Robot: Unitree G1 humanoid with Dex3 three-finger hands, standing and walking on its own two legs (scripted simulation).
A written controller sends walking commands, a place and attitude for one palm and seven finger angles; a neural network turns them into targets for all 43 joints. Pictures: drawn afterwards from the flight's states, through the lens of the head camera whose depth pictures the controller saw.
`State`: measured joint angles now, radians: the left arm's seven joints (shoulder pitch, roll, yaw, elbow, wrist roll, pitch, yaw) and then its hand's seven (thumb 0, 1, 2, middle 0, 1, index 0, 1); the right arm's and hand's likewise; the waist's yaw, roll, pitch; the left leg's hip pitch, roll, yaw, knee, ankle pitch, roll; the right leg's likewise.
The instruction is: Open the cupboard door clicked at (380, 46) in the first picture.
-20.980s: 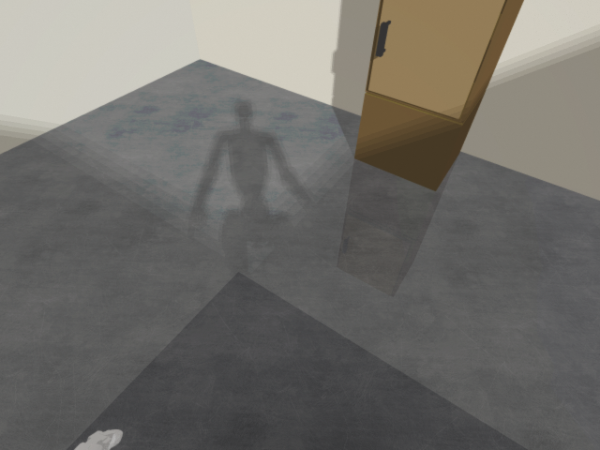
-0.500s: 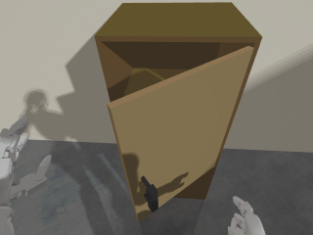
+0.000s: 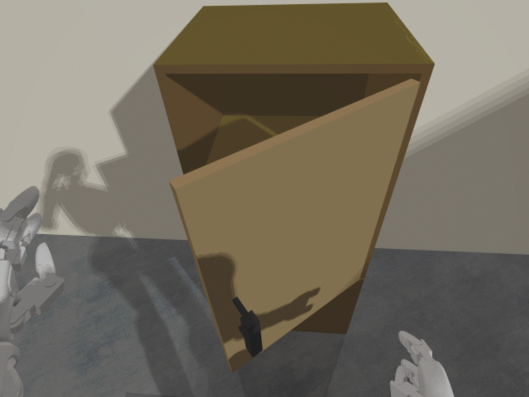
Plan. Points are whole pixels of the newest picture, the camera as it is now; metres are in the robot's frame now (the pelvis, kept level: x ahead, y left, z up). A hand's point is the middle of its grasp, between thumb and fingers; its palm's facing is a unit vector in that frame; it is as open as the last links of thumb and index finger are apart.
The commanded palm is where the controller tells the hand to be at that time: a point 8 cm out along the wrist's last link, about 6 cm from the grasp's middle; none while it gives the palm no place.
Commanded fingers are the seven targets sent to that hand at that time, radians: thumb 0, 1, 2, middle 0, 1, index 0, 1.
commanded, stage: step back with the hand held close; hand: left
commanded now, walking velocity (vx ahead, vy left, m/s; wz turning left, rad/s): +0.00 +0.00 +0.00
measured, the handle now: (246, 326) +0.27 +0.08 -0.10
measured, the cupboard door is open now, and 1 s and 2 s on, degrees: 40 40 40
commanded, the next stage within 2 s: stop stepping back and stand still in 1.00 s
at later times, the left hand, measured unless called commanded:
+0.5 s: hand (24, 311) +0.15 +0.28 +0.16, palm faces +0.35 -0.78 -0.51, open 7.4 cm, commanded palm +0.09 +0.32 +0.18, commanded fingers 0.00 0.90 0.90 -0.20 -0.30 -0.20 -0.30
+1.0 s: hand out of the picture +0.01 +0.32 +0.16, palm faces +0.53 -0.73 -0.43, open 7.4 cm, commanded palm -0.05 +0.35 +0.18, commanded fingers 0.00 0.90 0.90 -0.20 -0.30 -0.20 -0.30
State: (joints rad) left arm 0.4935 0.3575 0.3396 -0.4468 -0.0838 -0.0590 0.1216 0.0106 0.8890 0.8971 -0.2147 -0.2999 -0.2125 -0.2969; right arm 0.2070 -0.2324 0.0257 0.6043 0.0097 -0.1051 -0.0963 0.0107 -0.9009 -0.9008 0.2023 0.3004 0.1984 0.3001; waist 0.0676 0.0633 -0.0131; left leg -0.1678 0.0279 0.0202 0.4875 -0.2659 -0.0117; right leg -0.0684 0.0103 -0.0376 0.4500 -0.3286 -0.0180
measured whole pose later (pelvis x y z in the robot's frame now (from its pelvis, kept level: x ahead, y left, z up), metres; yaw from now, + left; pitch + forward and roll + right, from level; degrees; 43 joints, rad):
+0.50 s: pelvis -0.06 +0.02 +0.00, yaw -2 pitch -1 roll -1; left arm 0.57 0.45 0.42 -0.50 -0.07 -0.14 0.14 0.01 0.89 0.90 -0.22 -0.30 -0.22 -0.30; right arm 0.17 -0.23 -0.01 0.54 0.01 0.03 -0.09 0.01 -0.90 -0.90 0.20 0.30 0.20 0.30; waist 0.00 0.02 0.05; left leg -0.29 0.03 0.05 0.47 -0.16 0.02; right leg -0.20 0.01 -0.01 0.43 -0.21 0.01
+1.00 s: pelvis -0.15 +0.04 -0.01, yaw +6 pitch +0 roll -2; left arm 0.55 0.40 0.41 -0.55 -0.04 -0.20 0.17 0.01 0.89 0.90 -0.22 -0.30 -0.21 -0.30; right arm 0.19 -0.22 -0.01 0.61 0.00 -0.06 -0.07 0.01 -0.90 -0.90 0.20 0.30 0.20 0.30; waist 0.04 -0.01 0.02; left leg -0.37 -0.01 0.01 0.60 -0.23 0.01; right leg -0.37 0.03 0.05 0.58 -0.22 0.03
